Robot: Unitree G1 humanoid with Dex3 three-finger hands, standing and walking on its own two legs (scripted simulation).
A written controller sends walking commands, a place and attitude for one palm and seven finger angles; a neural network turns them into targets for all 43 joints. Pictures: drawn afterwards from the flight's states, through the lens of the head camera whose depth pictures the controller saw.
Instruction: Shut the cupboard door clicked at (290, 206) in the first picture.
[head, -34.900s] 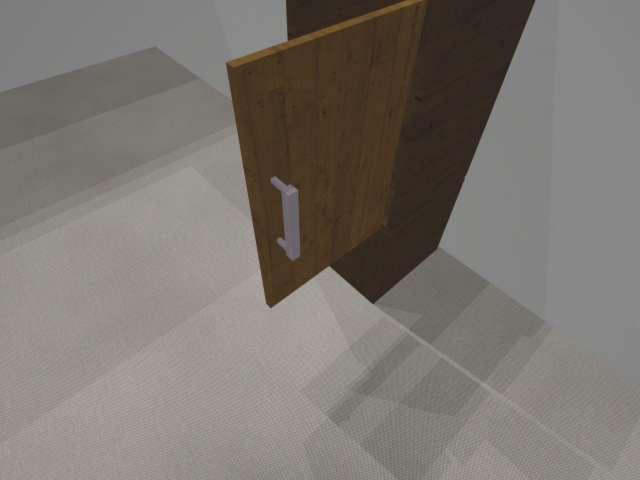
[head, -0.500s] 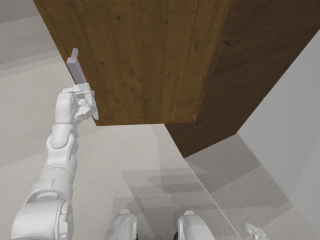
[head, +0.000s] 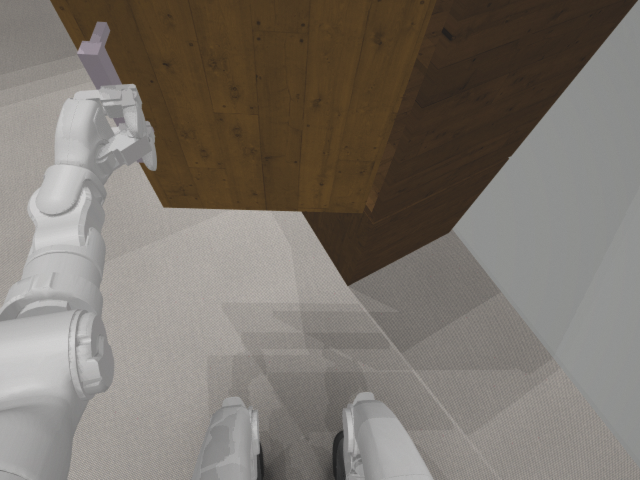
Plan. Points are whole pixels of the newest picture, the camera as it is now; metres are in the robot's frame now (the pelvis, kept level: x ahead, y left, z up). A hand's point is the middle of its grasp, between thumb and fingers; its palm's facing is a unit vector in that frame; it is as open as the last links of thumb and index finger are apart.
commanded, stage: push the door shut along its arc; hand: left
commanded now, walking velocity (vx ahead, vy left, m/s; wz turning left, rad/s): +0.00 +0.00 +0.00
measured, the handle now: (125, 100) +0.57 +0.22 +0.07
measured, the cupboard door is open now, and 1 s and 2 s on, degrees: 61 46 44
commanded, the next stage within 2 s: pull the fist back off the door in 0.86 s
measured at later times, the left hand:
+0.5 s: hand (162, 103) +0.56 +0.17 +0.08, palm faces -0.21 -0.98 -0.03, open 3.1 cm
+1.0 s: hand (208, 68) +0.62 +0.12 +0.08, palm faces -0.30 -0.95 +0.02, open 3.1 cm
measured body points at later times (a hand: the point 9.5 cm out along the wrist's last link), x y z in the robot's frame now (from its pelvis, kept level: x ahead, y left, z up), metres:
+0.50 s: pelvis +0.00 +0.02 -0.01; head +0.17 +0.05 +0.40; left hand +0.57 +0.22 +0.08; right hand -0.01 -0.25 -0.11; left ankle +0.05 +0.12 -0.62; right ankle +0.04 -0.12 -0.62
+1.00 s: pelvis +0.01 +0.01 -0.03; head +0.21 +0.04 +0.37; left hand +0.63 +0.17 +0.08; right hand -0.04 -0.24 -0.12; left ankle +0.05 +0.12 -0.62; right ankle +0.04 -0.12 -0.62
